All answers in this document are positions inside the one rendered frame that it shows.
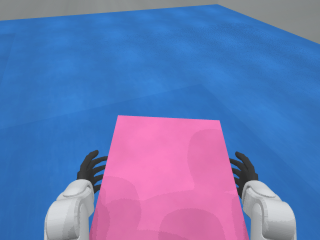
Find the carton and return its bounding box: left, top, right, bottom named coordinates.
left=89, top=115, right=250, bottom=240

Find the robot right forearm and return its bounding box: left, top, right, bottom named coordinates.
left=241, top=180, right=297, bottom=240

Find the robot left hand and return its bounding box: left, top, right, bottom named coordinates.
left=76, top=150, right=108, bottom=194

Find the robot left forearm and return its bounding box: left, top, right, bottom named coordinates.
left=44, top=179, right=95, bottom=240

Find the robot right hand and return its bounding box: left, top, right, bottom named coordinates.
left=229, top=151, right=259, bottom=199

